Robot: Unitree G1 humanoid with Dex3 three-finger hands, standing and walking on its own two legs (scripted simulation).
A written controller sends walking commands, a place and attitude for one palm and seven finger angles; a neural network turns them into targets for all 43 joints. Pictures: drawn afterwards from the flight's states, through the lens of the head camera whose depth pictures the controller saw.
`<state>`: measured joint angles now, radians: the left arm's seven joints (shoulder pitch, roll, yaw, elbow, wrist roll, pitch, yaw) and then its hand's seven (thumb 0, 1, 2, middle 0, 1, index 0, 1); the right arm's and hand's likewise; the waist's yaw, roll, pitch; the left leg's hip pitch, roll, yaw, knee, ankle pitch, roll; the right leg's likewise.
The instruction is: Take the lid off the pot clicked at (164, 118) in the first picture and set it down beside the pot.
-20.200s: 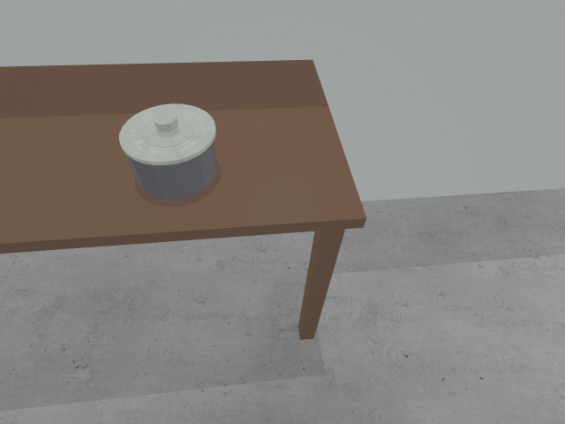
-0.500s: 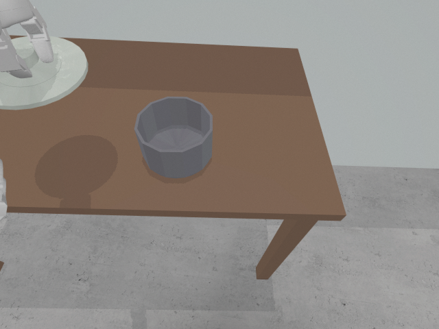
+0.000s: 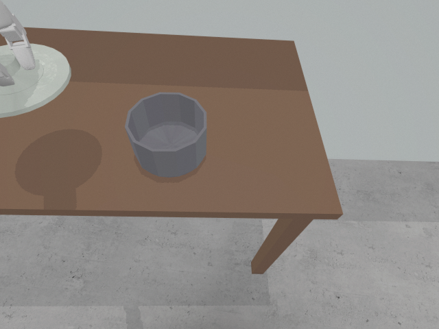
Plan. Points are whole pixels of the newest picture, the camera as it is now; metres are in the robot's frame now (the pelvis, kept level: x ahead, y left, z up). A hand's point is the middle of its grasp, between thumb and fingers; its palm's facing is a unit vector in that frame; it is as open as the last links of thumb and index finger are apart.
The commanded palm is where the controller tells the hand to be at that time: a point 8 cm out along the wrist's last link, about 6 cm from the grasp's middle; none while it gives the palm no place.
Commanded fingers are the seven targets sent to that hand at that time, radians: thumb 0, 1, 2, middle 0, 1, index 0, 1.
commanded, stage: lower the lid onto the table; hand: left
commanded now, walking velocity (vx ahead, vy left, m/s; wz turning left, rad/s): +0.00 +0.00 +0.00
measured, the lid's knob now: (2, 64) +0.49 +0.34 +0.19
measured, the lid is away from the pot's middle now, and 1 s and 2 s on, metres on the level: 0.24 0.23 0.23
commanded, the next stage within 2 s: none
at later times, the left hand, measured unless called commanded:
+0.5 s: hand (10, 83) +0.46 +0.32 +0.18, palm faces -0.40 -0.12 -0.91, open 6.2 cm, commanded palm +0.49 +0.33 +0.25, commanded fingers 0.00 0.82 0.72 -0.92 -1.05 -0.99 -1.04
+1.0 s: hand (23, 99) +0.46 +0.32 +0.14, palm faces -0.44 -0.10 -0.89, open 6.2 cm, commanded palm +0.50 +0.32 +0.22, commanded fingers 0.00 0.82 0.72 -0.92 -1.05 -0.99 -1.04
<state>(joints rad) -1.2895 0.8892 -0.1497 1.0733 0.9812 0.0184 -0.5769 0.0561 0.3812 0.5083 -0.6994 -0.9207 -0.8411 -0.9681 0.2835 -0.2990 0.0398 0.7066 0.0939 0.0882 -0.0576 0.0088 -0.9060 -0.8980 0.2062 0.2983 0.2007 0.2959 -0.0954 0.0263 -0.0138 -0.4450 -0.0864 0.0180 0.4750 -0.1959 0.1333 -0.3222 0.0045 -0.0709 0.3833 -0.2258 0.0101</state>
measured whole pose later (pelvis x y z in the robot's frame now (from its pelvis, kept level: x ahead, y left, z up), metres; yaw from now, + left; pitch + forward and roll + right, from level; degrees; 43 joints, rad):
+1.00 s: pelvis +0.00 +0.01 -0.01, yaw -1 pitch +11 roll -4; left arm -1.19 0.84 -0.14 1.12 0.95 -0.12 -0.52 0.06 0.39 0.51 -0.69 -0.92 -0.84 -0.97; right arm 0.31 -0.30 0.03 0.72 0.09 0.10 -0.08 0.01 -0.91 -0.90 0.21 0.30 0.20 0.30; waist -0.10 0.03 -0.04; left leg -0.53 -0.08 0.02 0.56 -0.23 0.15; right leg -0.40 0.01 -0.05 0.46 -0.26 0.01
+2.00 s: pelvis -0.01 +0.00 -0.02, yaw -1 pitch +14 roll -5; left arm -1.09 0.87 -0.08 1.19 1.00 -0.19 -0.42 0.06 0.39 0.51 -0.69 -0.92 -0.84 -0.98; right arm 0.37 -0.30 0.04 0.72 0.09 0.09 -0.10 0.01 -0.90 -0.90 0.21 0.30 0.20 0.30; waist -0.13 0.02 -0.05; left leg -0.62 -0.06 0.02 0.66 -0.27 0.13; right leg -0.50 0.05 -0.01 0.55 -0.29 0.01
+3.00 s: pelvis -0.01 +0.01 -0.03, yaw -1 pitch +15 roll -6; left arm -0.90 0.81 0.01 1.05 1.02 -0.23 -0.30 0.05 0.42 0.51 -0.64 -0.94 -0.82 -1.01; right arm 0.34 -0.27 0.02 0.67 0.07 0.18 -0.07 0.01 -0.90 -0.90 0.21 0.30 0.20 0.30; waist -0.11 0.03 -0.08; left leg -0.71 -0.07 0.01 0.74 -0.30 0.14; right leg -0.58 0.06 -0.01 0.63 -0.32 -0.02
